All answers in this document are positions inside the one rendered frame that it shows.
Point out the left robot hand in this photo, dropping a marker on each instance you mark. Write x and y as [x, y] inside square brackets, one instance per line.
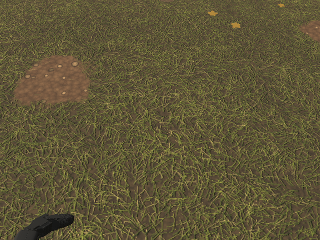
[43, 225]

